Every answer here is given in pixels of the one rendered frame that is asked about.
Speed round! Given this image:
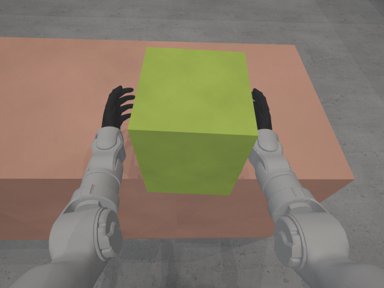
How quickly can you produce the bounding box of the carton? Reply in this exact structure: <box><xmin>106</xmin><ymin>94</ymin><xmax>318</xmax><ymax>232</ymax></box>
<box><xmin>128</xmin><ymin>47</ymin><xmax>259</xmax><ymax>196</ymax></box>

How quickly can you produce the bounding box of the right robot forearm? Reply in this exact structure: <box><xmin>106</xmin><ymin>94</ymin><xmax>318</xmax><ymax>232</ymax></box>
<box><xmin>248</xmin><ymin>129</ymin><xmax>349</xmax><ymax>247</ymax></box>

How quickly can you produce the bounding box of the left robot upper arm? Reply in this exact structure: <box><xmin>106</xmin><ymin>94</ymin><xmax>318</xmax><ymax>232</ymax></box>
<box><xmin>9</xmin><ymin>207</ymin><xmax>123</xmax><ymax>288</ymax></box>

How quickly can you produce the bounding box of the right robot hand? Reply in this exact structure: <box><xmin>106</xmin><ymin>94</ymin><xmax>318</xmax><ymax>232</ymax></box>
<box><xmin>251</xmin><ymin>88</ymin><xmax>272</xmax><ymax>130</ymax></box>

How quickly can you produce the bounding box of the pedestal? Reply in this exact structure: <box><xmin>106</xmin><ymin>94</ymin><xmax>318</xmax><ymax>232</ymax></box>
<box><xmin>0</xmin><ymin>37</ymin><xmax>355</xmax><ymax>240</ymax></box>

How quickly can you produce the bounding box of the left robot hand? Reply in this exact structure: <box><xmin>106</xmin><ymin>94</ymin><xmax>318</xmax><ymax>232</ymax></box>
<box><xmin>101</xmin><ymin>85</ymin><xmax>135</xmax><ymax>129</ymax></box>

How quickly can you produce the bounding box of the right robot upper arm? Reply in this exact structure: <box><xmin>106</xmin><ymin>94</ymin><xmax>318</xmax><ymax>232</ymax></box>
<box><xmin>274</xmin><ymin>212</ymin><xmax>384</xmax><ymax>288</ymax></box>

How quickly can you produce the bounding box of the left robot forearm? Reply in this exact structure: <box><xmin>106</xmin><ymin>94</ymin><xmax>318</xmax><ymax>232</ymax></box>
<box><xmin>49</xmin><ymin>127</ymin><xmax>126</xmax><ymax>258</ymax></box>

